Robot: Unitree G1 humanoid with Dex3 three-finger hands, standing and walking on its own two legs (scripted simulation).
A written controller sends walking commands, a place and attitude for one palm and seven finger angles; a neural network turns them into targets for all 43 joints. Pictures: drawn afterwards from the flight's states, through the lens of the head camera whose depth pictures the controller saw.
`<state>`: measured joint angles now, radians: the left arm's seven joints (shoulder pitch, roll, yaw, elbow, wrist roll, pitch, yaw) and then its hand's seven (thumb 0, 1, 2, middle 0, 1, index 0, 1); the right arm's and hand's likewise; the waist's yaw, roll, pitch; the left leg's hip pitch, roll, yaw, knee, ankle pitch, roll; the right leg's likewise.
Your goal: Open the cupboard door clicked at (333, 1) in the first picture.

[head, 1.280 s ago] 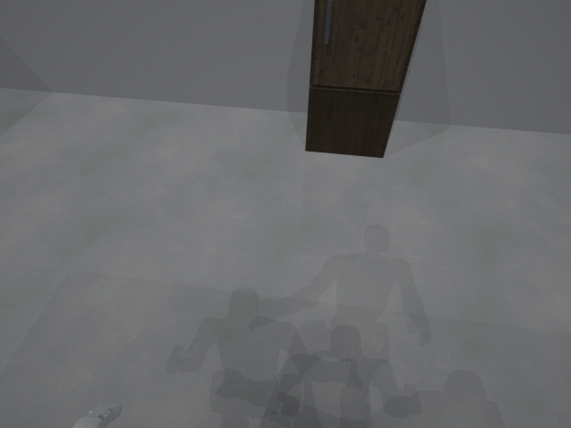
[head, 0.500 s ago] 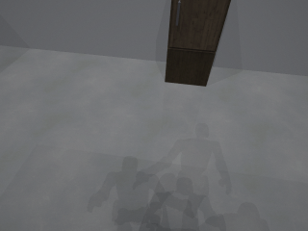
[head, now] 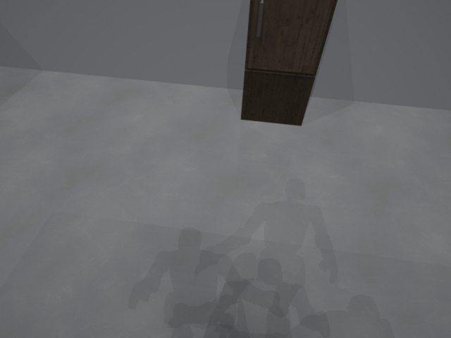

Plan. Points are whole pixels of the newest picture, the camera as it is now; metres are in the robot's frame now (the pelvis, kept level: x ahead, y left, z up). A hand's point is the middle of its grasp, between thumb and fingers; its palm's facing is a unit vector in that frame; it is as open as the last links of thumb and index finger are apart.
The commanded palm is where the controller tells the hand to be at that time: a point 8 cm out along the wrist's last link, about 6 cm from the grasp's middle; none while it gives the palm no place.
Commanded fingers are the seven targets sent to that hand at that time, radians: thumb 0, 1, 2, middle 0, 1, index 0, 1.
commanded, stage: look at it before walking up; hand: left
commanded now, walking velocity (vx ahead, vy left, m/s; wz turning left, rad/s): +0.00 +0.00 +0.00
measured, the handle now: (260, 18) +1.64 -0.10 -0.05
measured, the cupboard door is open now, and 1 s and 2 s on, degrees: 0 0 0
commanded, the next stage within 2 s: walk to a spot facing it in 0.16 s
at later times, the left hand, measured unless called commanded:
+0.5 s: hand out of the picture +0.05 +0.21 -0.18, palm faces -0.05 -0.97 -0.23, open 7.4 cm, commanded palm none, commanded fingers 0.00 0.90 0.90 -0.20 -0.30 -0.20 -0.30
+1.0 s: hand out of the picture +0.15 +0.12 -0.17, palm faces -0.11 -0.98 -0.16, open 7.4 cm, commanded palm none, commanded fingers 0.00 0.90 0.90 -0.20 -0.30 -0.20 -0.30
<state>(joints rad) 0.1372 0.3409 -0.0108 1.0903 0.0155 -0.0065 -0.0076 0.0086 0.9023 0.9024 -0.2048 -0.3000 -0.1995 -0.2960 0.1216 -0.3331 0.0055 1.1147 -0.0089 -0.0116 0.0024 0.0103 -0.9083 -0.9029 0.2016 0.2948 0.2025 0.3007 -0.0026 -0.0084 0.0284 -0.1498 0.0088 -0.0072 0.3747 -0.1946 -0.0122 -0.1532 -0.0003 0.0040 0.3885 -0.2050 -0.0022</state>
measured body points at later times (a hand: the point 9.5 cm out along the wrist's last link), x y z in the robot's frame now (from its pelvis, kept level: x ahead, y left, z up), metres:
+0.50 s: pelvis +0.03 +0.00 -0.01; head +0.02 +0.00 +0.44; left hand +0.05 +0.26 -0.16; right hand +0.06 -0.27 -0.16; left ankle +0.01 +0.13 -0.75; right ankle +0.00 -0.12 -0.75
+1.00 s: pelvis +0.20 -0.05 -0.01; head +0.22 -0.06 +0.44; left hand +0.16 +0.17 -0.16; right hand +0.22 -0.28 -0.16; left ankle +0.31 +0.08 -0.67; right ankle +0.07 -0.11 -0.75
